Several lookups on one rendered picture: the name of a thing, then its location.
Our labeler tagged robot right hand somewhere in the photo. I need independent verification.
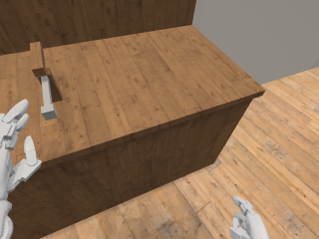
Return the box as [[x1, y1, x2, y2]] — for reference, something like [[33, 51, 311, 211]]
[[229, 195, 269, 239]]

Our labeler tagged robot left forearm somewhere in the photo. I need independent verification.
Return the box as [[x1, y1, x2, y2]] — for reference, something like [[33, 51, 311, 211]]
[[0, 200, 14, 239]]

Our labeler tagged robot left hand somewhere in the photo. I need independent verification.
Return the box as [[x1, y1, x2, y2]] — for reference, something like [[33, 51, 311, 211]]
[[0, 99, 42, 201]]

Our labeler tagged tap lever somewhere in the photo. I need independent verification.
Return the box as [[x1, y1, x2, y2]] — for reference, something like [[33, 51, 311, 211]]
[[41, 76, 58, 120]]

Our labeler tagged counter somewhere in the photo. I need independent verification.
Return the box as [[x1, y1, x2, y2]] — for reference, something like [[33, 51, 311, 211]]
[[0, 0, 266, 239]]

